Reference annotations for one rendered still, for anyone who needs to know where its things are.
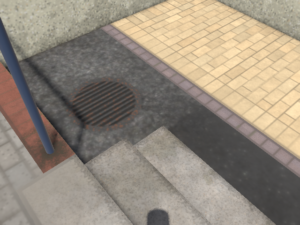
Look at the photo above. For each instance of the stairs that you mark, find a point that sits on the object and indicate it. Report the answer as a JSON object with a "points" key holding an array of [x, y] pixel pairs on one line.
{"points": [[160, 181]]}

